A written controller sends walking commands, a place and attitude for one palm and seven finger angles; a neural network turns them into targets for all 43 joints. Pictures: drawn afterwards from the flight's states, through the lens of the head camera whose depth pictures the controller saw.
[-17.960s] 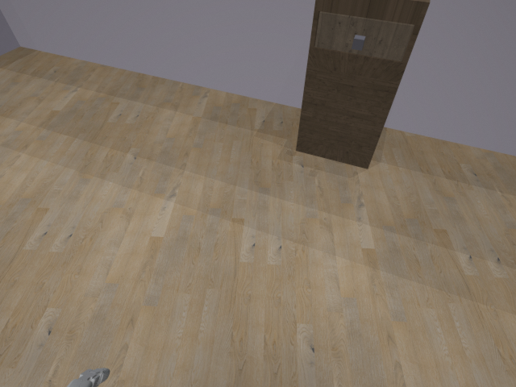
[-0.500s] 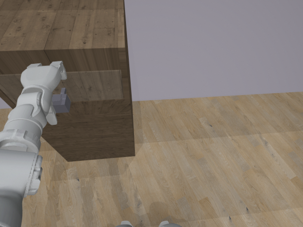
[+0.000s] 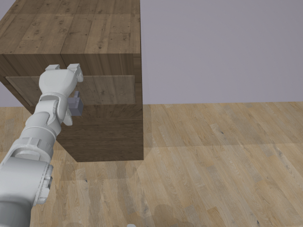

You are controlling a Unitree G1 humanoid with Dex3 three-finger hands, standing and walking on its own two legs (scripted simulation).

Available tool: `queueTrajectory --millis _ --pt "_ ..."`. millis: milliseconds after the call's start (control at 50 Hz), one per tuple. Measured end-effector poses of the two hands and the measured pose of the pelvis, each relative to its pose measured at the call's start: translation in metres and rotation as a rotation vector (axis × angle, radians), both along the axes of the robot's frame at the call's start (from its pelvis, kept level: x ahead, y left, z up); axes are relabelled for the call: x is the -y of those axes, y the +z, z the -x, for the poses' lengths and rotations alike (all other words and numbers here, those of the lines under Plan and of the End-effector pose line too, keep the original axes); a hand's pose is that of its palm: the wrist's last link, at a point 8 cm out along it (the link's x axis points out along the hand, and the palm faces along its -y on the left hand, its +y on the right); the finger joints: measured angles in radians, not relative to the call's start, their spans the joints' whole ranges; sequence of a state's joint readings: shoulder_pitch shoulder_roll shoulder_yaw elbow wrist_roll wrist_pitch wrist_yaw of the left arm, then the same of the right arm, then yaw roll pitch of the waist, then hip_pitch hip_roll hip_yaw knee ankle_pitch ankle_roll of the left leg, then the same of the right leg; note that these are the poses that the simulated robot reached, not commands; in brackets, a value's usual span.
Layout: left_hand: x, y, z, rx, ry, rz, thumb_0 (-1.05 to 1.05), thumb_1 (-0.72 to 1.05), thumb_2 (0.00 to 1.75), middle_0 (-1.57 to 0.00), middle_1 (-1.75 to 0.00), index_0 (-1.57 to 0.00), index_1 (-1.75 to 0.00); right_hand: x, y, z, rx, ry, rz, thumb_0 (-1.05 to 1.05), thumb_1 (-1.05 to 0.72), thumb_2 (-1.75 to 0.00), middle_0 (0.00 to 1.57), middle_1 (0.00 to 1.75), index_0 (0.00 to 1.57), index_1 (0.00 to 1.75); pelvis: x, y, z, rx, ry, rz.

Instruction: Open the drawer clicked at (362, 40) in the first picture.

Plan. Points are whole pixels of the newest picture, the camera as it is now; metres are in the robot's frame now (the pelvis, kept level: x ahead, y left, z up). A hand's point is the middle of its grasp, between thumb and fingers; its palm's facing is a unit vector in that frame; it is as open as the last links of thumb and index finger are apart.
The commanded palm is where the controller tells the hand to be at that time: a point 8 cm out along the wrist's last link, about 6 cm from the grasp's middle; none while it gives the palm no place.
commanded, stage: lower the fingers behind the handle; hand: left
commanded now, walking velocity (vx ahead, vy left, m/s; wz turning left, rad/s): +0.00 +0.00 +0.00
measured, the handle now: (75, 101) +0.51 +0.24 -0.03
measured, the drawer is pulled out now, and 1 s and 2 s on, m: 0.00 0.00 0.00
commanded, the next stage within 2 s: close the thumb around the handle in 1.60 s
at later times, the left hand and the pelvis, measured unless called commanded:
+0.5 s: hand (65, 103) +0.48 +0.25 +0.01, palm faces +0.04 -0.08 -1.00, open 13.6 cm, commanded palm +0.46 +0.25 +0.06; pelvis +0.00 +0.02 -0.02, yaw +0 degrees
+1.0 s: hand (61, 111) +0.46 +0.27 -0.02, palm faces -0.03 -0.05 -1.00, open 13.7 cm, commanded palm +0.46 +0.25 +0.03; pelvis -0.02 +0.02 -0.03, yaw +0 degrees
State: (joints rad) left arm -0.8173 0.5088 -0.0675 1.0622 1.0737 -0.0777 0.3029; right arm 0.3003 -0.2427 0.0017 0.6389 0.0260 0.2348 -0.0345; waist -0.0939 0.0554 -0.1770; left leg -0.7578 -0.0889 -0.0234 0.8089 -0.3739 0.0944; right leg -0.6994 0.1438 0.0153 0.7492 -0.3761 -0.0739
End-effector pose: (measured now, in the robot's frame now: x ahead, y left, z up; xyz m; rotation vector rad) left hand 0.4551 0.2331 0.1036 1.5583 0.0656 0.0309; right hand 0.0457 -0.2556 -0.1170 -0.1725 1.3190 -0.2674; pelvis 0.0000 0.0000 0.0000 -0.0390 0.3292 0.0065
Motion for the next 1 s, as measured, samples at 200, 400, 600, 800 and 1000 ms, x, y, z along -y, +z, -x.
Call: queueTrajectory --millis 200,400,600,800,1000 --pt "-0.036 -0.017 0.008 -0.129 0.060 -0.010 0.00 -0.49 0.30 -0.32 -1.20 -0.33 -1.21 0.004 0.011 0.001 0.038 -0.005 0.049 0.01 -0.90 -0.90 0.20 0.30 0.21 0.30 0.000 0.000 0.005 0.002 -0.005 0.002" --pt "-0.032 -0.044 0.009 -0.049 -0.114 0.059 0.00 -0.49 0.30 -0.32 -1.20 -0.32 -1.20 0.018 0.002 0.036 -0.145 0.012 0.125 0.01 -0.91 -0.90 0.20 0.30 0.21 0.30 -0.011 -0.015 -0.001 -0.059 0.025 0.024" --pt "-0.019 -0.043 0.001 0.074 -0.020 0.047 0.00 -0.49 0.30 -0.37 -1.25 -0.37 -1.28 -0.007 -0.015 0.026 -0.129 0.016 0.037 0.01 -0.91 -0.90 0.20 0.30 0.21 0.30 -0.022 -0.020 0.000 -0.066 0.011 0.034" --pt "-0.029 -0.055 0.010 -0.120 0.066 0.011 0.00 -0.49 0.30 -0.33 -1.21 -0.32 -1.23 -0.023 -0.004 0.024 -0.028 -0.016 0.020 0.01 -0.90 -0.90 0.20 0.30 0.21 0.30 -0.021 -0.013 0.010 -0.026 -0.005 0.027" --pt "-0.039 -0.065 0.014 -0.004 -0.053 0.040 0.00 -0.49 0.30 -0.32 -1.20 -0.32 -1.25 -0.001 -0.015 0.052 -0.123 0.018 0.105 0.01 -0.90 -0.90 0.20 0.30 0.21 0.30 -0.022 -0.033 0.018 -0.082 0.017 0.044"
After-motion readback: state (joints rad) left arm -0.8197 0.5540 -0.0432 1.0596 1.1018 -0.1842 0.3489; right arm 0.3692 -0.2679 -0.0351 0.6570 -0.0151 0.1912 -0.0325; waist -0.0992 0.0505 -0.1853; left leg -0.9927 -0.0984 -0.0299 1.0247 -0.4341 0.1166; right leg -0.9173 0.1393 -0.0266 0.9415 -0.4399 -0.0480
